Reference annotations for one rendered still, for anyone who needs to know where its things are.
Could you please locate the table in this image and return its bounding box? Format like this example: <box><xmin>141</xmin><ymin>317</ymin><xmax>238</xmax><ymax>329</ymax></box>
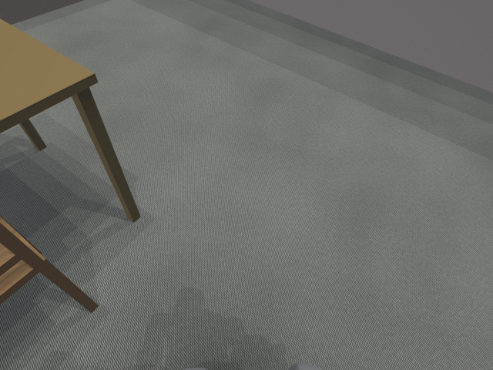
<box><xmin>0</xmin><ymin>19</ymin><xmax>140</xmax><ymax>223</ymax></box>

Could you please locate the chair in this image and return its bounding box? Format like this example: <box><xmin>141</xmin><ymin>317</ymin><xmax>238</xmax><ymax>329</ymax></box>
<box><xmin>0</xmin><ymin>216</ymin><xmax>98</xmax><ymax>313</ymax></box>

